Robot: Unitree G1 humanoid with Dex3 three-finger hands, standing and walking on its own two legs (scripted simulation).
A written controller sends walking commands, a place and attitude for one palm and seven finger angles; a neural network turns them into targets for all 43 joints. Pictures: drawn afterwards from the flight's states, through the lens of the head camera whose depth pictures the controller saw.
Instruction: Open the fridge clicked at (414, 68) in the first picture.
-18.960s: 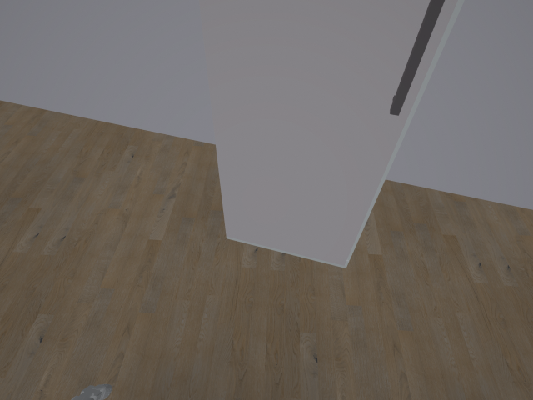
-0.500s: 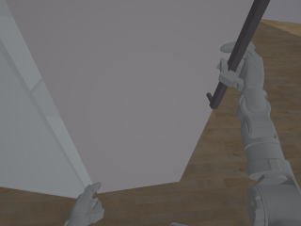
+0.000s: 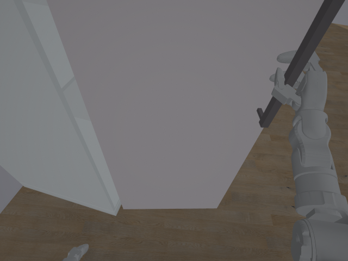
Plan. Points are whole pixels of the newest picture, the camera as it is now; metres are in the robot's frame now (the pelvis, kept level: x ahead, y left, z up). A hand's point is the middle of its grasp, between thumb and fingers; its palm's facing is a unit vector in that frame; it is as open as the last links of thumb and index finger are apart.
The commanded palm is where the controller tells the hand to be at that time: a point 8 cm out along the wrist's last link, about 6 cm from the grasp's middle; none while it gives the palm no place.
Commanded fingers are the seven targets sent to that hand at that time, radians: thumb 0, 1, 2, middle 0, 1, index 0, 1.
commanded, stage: stop walking and hold the door back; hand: right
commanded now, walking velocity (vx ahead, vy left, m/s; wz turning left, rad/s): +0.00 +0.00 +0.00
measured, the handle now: (288, 69) +0.47 -0.17 +0.23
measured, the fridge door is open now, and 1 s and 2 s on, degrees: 73 71 71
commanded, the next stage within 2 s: loosen the grip on the handle in 0.30 s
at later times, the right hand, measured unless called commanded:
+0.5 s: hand (282, 85) +0.44 -0.16 +0.21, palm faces +0.06 +0.99 -0.16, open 5.8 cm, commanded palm +0.40 -0.21 +0.21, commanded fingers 0.00 -0.17 -0.55 0.45 1.40 0.45 1.40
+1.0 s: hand (279, 90) +0.44 -0.16 +0.20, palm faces +0.11 +0.98 -0.17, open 14.2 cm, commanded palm +0.41 -0.21 +0.20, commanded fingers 0.00 0.55 -0.20 0.25 1.15 0.25 1.15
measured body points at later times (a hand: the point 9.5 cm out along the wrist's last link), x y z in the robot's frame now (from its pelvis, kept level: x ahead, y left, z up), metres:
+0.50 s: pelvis -0.01 +0.00 +0.00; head +0.00 -0.01 +0.45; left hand +0.12 +0.25 -0.09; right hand +0.43 -0.21 +0.22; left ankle +0.02 +0.13 -0.73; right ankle +0.05 -0.12 -0.73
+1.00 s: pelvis +0.03 +0.02 +0.00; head +0.05 +0.02 +0.45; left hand +0.13 +0.28 -0.11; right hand +0.43 -0.21 +0.21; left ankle +0.02 +0.13 -0.73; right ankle +0.05 -0.12 -0.73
